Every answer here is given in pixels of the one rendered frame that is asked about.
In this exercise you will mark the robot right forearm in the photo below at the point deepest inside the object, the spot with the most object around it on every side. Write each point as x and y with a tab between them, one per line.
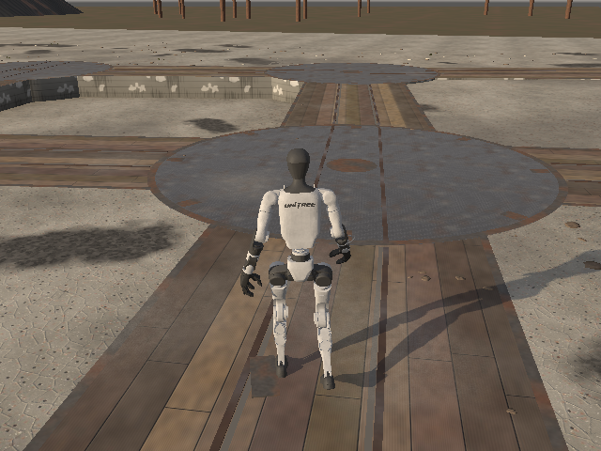
343	242

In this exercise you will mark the right robot shin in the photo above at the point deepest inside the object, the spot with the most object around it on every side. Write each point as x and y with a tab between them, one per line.
325	344

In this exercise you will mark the robot head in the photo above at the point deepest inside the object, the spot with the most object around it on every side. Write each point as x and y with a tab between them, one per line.
298	160

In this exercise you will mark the left robot upper arm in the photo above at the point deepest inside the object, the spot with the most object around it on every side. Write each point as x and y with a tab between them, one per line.
269	199

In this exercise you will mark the left robot hand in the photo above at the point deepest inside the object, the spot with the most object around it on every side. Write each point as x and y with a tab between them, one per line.
245	284

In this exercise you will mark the right robot hand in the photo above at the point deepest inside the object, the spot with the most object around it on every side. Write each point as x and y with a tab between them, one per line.
345	258

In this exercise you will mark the right robot upper arm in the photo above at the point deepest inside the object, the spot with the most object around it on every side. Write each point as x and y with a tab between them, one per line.
329	198

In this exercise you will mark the robot left forearm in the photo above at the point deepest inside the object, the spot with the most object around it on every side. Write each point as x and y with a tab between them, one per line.
253	255

